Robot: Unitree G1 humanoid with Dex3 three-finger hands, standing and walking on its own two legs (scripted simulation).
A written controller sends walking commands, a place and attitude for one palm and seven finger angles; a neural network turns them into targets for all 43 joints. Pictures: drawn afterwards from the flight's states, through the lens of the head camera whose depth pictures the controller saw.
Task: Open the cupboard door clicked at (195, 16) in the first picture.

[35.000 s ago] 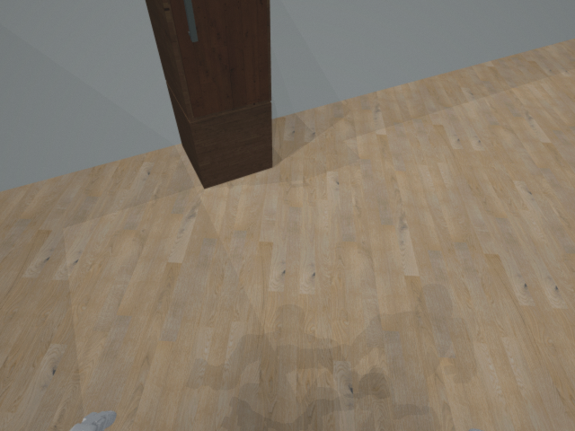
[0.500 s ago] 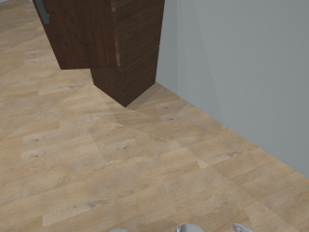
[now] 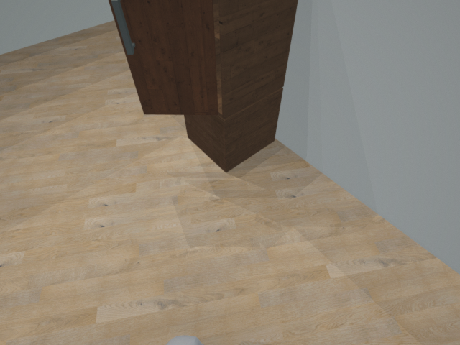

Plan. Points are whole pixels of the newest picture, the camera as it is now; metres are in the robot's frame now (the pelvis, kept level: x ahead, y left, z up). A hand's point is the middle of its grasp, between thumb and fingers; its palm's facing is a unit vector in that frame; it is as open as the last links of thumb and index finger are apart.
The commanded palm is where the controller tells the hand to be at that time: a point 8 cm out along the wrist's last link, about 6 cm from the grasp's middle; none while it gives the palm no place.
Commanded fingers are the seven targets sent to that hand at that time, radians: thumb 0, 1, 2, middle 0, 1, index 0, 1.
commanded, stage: take the last steps up to it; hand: left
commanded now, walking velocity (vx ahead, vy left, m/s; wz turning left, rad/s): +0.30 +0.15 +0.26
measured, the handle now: (125, 25) +1.03 +0.42 +0.05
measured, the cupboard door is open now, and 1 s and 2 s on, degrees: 49 49 49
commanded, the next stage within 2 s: come to a stop and stand still in 1.32 s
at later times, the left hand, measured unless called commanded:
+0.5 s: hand (99, 338) +0.15 +0.28 -0.17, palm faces +0.12 -0.98 -0.17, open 7.4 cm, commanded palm none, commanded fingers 0.00 0.90 0.90 -0.20 -0.30 -0.20 -0.30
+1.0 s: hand (115, 273) +0.28 +0.29 -0.17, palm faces +0.16 -0.97 -0.20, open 7.2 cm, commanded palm none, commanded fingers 0.00 0.90 0.90 -0.20 -0.30 -0.20 -0.30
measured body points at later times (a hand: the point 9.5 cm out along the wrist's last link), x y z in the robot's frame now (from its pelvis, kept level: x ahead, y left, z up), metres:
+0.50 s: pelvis +0.10 +0.09 +0.00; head +0.11 +0.10 +0.45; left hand +0.15 +0.33 -0.15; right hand +0.08 -0.14 -0.15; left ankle +0.01 +0.14 -0.74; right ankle +0.18 -0.05 -0.68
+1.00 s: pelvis +0.28 +0.10 +0.00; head +0.30 +0.10 +0.45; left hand +0.27 +0.34 -0.15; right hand +0.33 -0.13 -0.15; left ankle +0.35 +0.26 -0.70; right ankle +0.26 +0.00 -0.74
